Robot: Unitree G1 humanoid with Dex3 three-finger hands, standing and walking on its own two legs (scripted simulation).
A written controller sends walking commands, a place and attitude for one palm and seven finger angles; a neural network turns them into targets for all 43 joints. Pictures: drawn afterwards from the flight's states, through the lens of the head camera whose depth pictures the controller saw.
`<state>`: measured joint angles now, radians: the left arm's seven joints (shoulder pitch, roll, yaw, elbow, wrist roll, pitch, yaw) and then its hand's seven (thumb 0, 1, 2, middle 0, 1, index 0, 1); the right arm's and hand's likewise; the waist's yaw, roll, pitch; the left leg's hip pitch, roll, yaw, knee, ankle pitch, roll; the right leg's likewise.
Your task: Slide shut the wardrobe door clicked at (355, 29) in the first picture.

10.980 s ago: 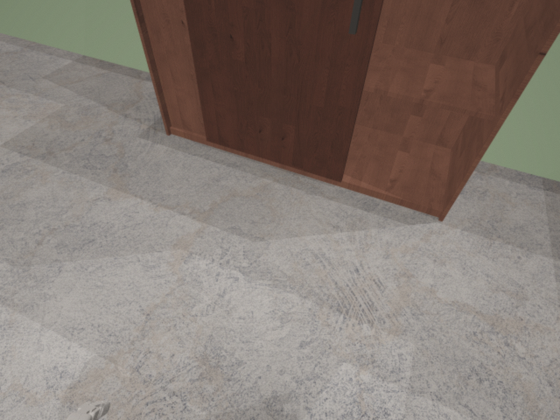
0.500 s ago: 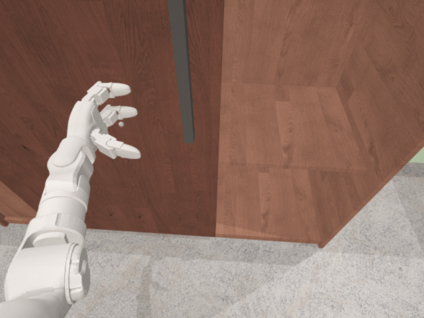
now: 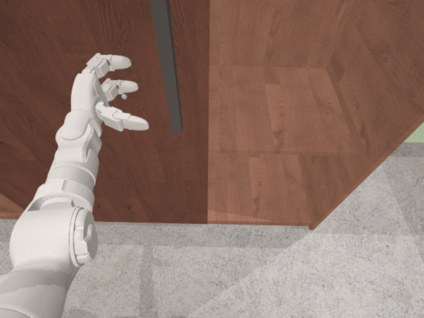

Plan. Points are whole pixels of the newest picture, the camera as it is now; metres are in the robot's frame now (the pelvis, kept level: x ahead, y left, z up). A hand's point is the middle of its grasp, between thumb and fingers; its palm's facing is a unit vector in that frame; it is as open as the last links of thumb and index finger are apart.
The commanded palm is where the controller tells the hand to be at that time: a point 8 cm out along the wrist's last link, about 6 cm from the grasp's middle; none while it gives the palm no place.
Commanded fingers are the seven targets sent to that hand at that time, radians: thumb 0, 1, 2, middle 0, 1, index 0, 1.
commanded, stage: move the hooked fingers beside the handle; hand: left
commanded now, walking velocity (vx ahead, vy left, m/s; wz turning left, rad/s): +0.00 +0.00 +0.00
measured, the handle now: (170, 64) +0.53 +0.05 +0.18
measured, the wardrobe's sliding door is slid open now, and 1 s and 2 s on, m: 0.50 0.50 0.50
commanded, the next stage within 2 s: feel for the door with the fingertips in 1.14 s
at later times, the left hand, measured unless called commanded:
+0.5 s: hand (129, 99) +0.48 +0.13 +0.14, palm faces -0.04 -1.00 +0.00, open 13.9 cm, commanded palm +0.46 +0.17 +0.14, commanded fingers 0.00 -0.50 0.30 -0.30 -1.20 -0.30 -1.20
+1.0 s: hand (133, 97) +0.48 +0.12 +0.14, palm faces -0.06 -1.00 +0.01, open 14.0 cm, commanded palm +0.46 +0.18 +0.14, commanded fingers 0.00 -0.50 0.30 -0.30 -1.20 -0.30 -1.20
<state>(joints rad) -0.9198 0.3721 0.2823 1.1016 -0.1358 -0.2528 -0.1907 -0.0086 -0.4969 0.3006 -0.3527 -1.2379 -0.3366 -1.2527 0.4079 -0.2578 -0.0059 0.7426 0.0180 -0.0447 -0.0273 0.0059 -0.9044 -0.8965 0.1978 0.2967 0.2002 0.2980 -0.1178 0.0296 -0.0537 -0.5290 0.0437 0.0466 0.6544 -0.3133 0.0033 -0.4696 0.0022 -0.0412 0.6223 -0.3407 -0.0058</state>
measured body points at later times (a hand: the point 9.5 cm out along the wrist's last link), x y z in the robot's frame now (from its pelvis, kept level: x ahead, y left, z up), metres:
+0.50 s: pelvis -0.01 +0.00 +0.00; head +0.06 +0.00 +0.44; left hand +0.48 +0.18 +0.14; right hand +0.00 -0.27 -0.13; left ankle +0.00 +0.12 -0.72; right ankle -0.03 -0.12 -0.72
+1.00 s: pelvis +0.00 +0.00 +0.00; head +0.06 -0.01 +0.45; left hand +0.48 +0.18 +0.14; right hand +0.02 -0.26 -0.13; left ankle +0.00 +0.12 -0.72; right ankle -0.03 -0.12 -0.72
